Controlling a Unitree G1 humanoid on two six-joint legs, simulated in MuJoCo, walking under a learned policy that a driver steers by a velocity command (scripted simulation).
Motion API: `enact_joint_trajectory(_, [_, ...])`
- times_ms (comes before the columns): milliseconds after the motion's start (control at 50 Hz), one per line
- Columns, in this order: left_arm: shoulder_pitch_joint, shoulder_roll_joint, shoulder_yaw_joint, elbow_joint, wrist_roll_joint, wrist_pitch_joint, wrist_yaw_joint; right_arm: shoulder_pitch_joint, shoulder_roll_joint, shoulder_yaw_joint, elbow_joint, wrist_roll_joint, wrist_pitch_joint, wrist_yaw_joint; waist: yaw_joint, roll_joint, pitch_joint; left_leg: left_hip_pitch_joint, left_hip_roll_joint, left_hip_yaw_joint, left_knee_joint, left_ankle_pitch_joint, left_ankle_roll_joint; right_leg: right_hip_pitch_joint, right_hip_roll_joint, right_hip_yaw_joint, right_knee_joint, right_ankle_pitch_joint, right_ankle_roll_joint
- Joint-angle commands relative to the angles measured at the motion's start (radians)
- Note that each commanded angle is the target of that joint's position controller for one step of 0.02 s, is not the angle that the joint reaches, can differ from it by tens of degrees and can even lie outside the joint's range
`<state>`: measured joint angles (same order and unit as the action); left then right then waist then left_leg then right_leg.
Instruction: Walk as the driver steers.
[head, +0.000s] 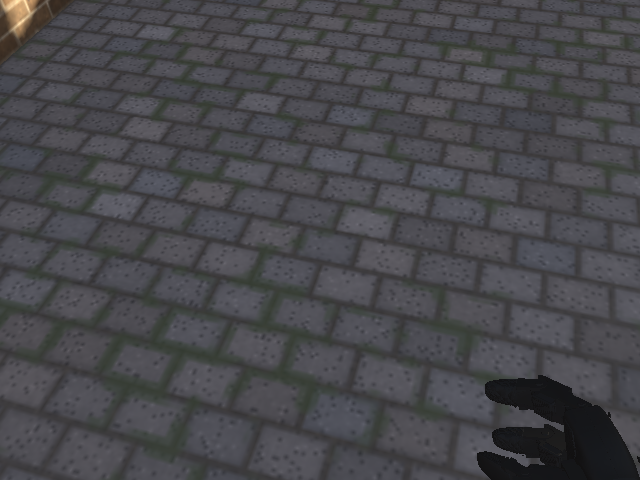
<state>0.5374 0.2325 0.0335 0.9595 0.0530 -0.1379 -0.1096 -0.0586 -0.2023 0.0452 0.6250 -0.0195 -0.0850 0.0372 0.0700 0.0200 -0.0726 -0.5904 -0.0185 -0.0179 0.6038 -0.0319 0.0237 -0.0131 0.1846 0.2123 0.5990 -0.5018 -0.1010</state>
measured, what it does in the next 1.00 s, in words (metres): walks ahead, turning right: right foot, then left foot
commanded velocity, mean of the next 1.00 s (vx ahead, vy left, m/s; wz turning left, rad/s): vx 0.50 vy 0.00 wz -0.56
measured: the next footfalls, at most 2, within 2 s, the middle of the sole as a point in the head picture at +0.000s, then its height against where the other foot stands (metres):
right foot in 0.50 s outside the picture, level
left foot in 0.92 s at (407, 383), level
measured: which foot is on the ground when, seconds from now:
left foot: down 0.00-0.50, up 0.52-0.90, down 0.92-1.00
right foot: down 0.00-0.00, up 0.02-0.48, down 0.50-0.94, up 0.96-1.00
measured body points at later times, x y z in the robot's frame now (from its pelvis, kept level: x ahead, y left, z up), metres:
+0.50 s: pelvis +0.29 -0.05 +0.00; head +0.32 -0.06 +0.45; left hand +0.61 +0.06 -0.06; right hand +0.17 -0.30 -0.13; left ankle +0.13 +0.12 -0.70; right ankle +0.38 -0.17 -0.71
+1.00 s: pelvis +0.57 -0.12 +0.01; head +0.59 -0.12 +0.46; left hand +0.78 +0.08 -0.11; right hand +0.61 -0.43 -0.06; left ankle +0.70 -0.07 -0.71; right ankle +0.40 -0.17 -0.64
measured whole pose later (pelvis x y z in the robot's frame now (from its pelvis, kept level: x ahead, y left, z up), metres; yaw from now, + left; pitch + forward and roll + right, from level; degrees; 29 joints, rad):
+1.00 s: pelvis +0.57 -0.12 +0.01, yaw -33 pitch +3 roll +0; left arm 0.34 0.27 0.08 0.76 -0.03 -0.05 0.01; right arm 0.11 -0.23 -0.05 0.69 -0.01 -0.12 0.01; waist 0.03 -0.02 -0.02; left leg -0.46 -0.02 0.00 0.61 -0.20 0.02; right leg -0.36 0.08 0.14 1.10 -0.47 -0.04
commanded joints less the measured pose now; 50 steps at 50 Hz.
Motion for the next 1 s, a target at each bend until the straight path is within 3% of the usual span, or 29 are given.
enact_joint_trajectory(20, [0.148, -0.095, -0.031, -0.06, 0.04, -0.04, 0.013, 0.784, -0.207, -0.082, 0.193, -0.016, -0.037, -0.007, -0.196, 0.41, -0.532, 1.37, 0.46, -0.542, 0.143, 0.843, 0.558, -0.714, 0.016, 0.042, 0.903, -0.051, 0.255])
enact_joint_trajectory(40, [-0.005, 0.029, -0.004, -0.107, -0.002, -0.023, -0.011, 0.778, -0.209, -0.097, 0.206, -0.072, -0.027, -0.027, -0.269, 0.106, -0.364, 1.222, 0.484, -0.751, -0.117, 0.412, 0.47, -0.949, -0.016, -0.007, 1.069, -0.035, 0.191])
enact_joint_trajectory(60, [-0.157, 0.058, 0.008, -0.118, -0.018, -0.006, -0.001, 0.546, -0.188, -0.099, 0.177, -0.045, -0.027, -0.035, -0.217, 0.025, -0.078, 0.887, 0.439, -0.574, -0.193, 0.199, 0.353, -1.012, -0.101, -0.035, 1.068, 0.116, 0.119])
enact_joint_trajectory(80, [-0.183, 0.076, 0.009, -0.119, 0.001, 0.008, 0.025, 0.348, -0.095, -0.07, 0.146, -0.016, -0.022, -0.039, -0.151, -0.036, -0.04, 0.611, 0.394, -0.415, -0.277, 0.103, 0.296, -0.903, -0.186, -0.051, 0.948, 0.241, 0.077])
enact_joint_trajectory(100, [-0.174, 0.065, 0.005, -0.097, 0.042, 0.016, 0.041, 0.28, 0.001, -0.037, 0.141, 0.001, -0.015, -0.04, -0.097, 0.01, -0.061, 0.519, 0.339, -0.315, -0.343, 0.122, 0.276, -0.789, -0.247, -0.042, 0.801, 0.257, 0.066])
enact_joint_trajectory(120, [-0.232, 0.037, -0.004, -0.12, 0.06, 0.024, 0.041, 0.265, 0.05, -0.024, 0.15, 0.007, -0.013, -0.044, -0.072, 0.034, -0.032, 0.432, 0.307, -0.268, -0.399, 0.084, 0.256, -0.733, -0.281, -0.075, 0.745, 0.215, 0.071])
enact_joint_trajectory(140, [-0.271, 0.013, -0.006, -0.131, 0.048, 0.033, 0.039, 0.27, 0.05, -0.029, 0.164, 0.011, -0.02, -0.052, -0.061, 0.042, -0.031, 0.398, 0.294, -0.22, -0.441, 0.059, 0.249, -0.698, -0.293, -0.103, 0.707, 0.16, 0.076])
enact_joint_trajectory(180, [-0.308, -0.018, -0.017, -0.135, 0.012, 0.036, 0.019, 0.299, -0.016, -0.054, 0.189, -0.004, -0.043, -0.06, -0.064, 0.028, -0.012, 0.363, 0.264, -0.09, -0.479, 0.068, 0.237, -0.702, -0.312, -0.145, 0.611, 0.23, 0.087])
enact_joint_trajectory(260, [-0.412, -0.009, -0.02, -0.145, 0.0, 0.051, -0.013, 0.39, -0.089, -0.072, 0.239, -0.044, -0.063, -0.047, -0.085, 0.029, 0.052, 0.334, 0.236, 0.101, -0.507, 0.254, 0.2, -0.618, -0.295, -0.229, 0.278, 0.487, 0.07])
enact_joint_trajectory(280, [-0.527, -0.008, -0.017, -0.22, -0.135, 0.064, 0.051, 0.427, -0.22, -0.113, 0.259, 0.018, -0.043, -0.051, -0.101, 0.009, 0.128, 0.311, 0.234, 0.114, -0.485, 0.133, 0.119, -0.632, -0.288, -0.191, 0.292, 0.533, 0.063])
enact_joint_trajectory(320, [-0.568, 0.024, -0.018, -0.25, -0.123, 0.07, 0.078, 0.437, -0.208, -0.114, 0.269, 0.027, -0.028, -0.06, -0.097, 0.029, 0.148, 0.41, 0.269, 0.118, -0.498, 0.058, 0.103, -0.698, -0.291, -0.171, 0.192, 0.559, 0.052])
enact_joint_trajectory(420, [-0.671, 0.054, 0.006, -0.319, -0.091, 0.086, 0.053, 0.479, -0.193, -0.131, 0.283, 0.028, -0.002, -0.059, -0.109, 0.044, 0.131, 0.628, 0.301, 0.197, -0.349, 0.388, 0.069, -0.644, -0.232, -0.272, 0.059, 0.409, -0.001])
enact_joint_trajectory(460, [-0.562, 0.095, 0.035, -0.311, -0.08, 0.092, 0.055, 0.463, -0.235, -0.147, 0.27, 0.036, 0.015, -0.073, -0.037, 0.088, 0.049, 0.64, 0.286, 0.238, -0.121, 0.74, 0.041, -0.444, -0.141, -0.34, 0.023, 0.32, -0.037])
enact_joint_trajectory(480, [-0.384, 0.151, 0.07, -0.262, -0.079, 0.095, 0.064, 0.454, -0.232, -0.146, 0.254, 0.035, 0.022, -0.08, 0.043, 0.072, -0.038, 0.549, 0.248, 0.256, 0.102, 0.75, 0.013, -0.195, -0.102, -0.332, -0.05, 0.372, -0.076])
enact_joint_trajectory(500, [-0.187, 0.258, 0.109, -0.219, -0.073, 0.105, 0.088, 0.44, -0.21, -0.136, 0.214, 0.01, 0.011, -0.084, 0.109, -0.04, -0.149, 0.237, 0.196, 0.255, 0.448, 0.361, -0.034, 0.165, -0.271, -0.059, -0.036, 0.461, -0.148])
enact_joint_trajectory(520, [-0.216, 0.342, 0.114, -0.245, -0.084, 0.102, 0.096, 0.489, -0.088, -0.092, 0.144, 0.0, -0.029, -0.063, 0.003, -0.279, -0.279, -0.184, -0.018, 0.133, 0.845, -0.495, -0.096, 0.473, -0.529, 0.524, -0.194, 0.348, -0.367])
enact_joint_trajectory(540, [-0.153, 0.27, 0.097, -0.244, -0.065, 0.107, 0.103, 0.385, -0.155, -0.108, 0.124, 0.035, -0.079, -0.043, 0.074, -0.173, -0.337, -0.299, 0.019, -0.068, 0.914, -0.478, -0.066, 0.482, -0.514, 0.558, -0.279, 0.312, -0.342])
enact_joint_trajectory(560, [-0.192, 0.208, 0.086, -0.239, -0.061, 0.101, 0.109, 0.314, -0.169, -0.11, 0.093, 0.064, -0.092, -0.042, 0.056, -0.155, -0.218, -0.353, 0.064, -0.058, 0.882, -0.398, -0.049, 0.383, -0.469, 0.394, -0.265, 0.366, -0.289])
enact_joint_trajectory(580, [-0.284, 0.175, 0.077, -0.258, -0.072, 0.093, 0.106, 0.305, -0.166, -0.109, 0.091, 0.045, -0.091, -0.053, -0.007, -0.048, -0.128, -0.293, 0.11, -0.059, 0.78, -0.327, -0.05, 0.19, -0.425, 0.275, -0.274, 0.467, -0.248])
enact_joint_trajectory(620, [-0.394, 0.13, 0.064, -0.294, -0.066, 0.082, 0.104, 0.313, -0.182, -0.127, 0.084, 0.009, -0.062, -0.064, -0.092, -0.025, -0.047, -0.128, 0.157, -0.06, 0.652, -0.298, -0.065, -0.095, -0.371, 0.164, -0.318, 0.553, -0.223])
enact_joint_trajectory(680, [-0.39, 0.154, 0.072, -0.301, -0.063, 0.074, 0.116, 0.276, -0.138, -0.119, 0.043, 0.004, -0.03, -0.06, -0.119, -0.033, 0.007, -0.054, 0.149, -0.031, 0.464, -0.267, -0.091, -0.289, -0.336, 0.1, -0.356, 0.604, -0.226])
enact_joint_trajectory(740, [-0.341, 0.193, 0.089, -0.291, -0.077, 0.081, 0.132, 0.145, -0.088, -0.094, 0.009, -0.004, -0.028, -0.052, -0.072, -0.055, 0.026, 0.055, 0.093, -0.008, 0.176, -0.036, -0.094, -0.385, -0.26, 0.016, -0.339, 0.518, -0.175])
enact_joint_trajectory(820, [-0.246, 0.186, 0.09, -0.268, -0.089, 0.086, 0.129, 0.061, -0.135, -0.103, -0.01, 0.03, -0.03, -0.037, -0.022, -0.096, 0.016, 0.129, 0.048, -0.041, -0.014, 0.067, -0.087, -0.31, -0.289, 0.09, -0.267, 0.357, -0.14])
enact_joint_trajectory(900, [-0.202, 0.138, 0.075, -0.262, -0.071, 0.087, 0.126, 0.154, -0.172, -0.132, 0.011, 0.021, -0.042, -0.025, -0.075, -0.129, 0.002, 0.288, 0.028, -0.003, -0.1, -0.054, -0.009, -0.246, -0.279, 0.137, -0.091, 0.338, -0.075])
enact_joint_trajectory(920, [-0.202, 0.091, 0.059, -0.272, -0.064, 0.081, 0.122, 0.261, -0.207, -0.145, 0.023, 0.007, -0.049, -0.029, -0.125, -0.092, -0.064, 0.453, 0.108, -0.078, -0.092, -0.056, 0.043, -0.302, -0.224, 0.085, 0.097, 0.369, -0.036])
enact_joint_trajectory(940, [-0.097, 0.038, 0.043, -0.285, -0.075, 0.066, 0.12, 0.398, -0.298, -0.168, 0.042, -0.013, -0.048, -0.033, -0.126, 0.147, -0.206, 0.792, 0.33, -0.421, -0.133, -0.139, 0.197, -0.568, -0.109, -0.041, 0.444, 0.184, 0.041])
enact_joint_trajectory(960, [-0.069, 0.079, 0.044, -0.284, -0.093, 0.056, 0.12, 0.491, -0.299, -0.179, 0.089, 0.012, -0.035, -0.022, -0.146, 0.346, -0.246, 0.884, 0.444, -0.81, -0.294, -0.465, 0.293, -0.788, -0.096, -0.069, 0.663, -0.078, 0.071])
enact_joint_trajectory(980, [-0.157, 0.159, 0.063, -0.289, -0.1, 0.056, 0.12, 0.446, -0.22, -0.157, 0.071, 0.026, -0.031, -0.026, -0.168, 0.195, -0.119, 0.813, 0.414, -0.77, -0.328, -0.616, 0.262, -0.879, -0.147, -0.03, 0.766, -0.01, 0.067])
enact_joint_trajectory(1000, [-0.269, 0.165, 0.063, -0.314, -0.089, 0.059, 0.121, 0.389, -0.192, -0.146, 0.064, 0.021, -0.022, -0.03, -0.165, 0.099, -0.024, 0.691, 0.374, -0.621, -0.326, -0.544, 0.226, -0.887, -0.187, -0.071, 0.777, 0.079, 0.063])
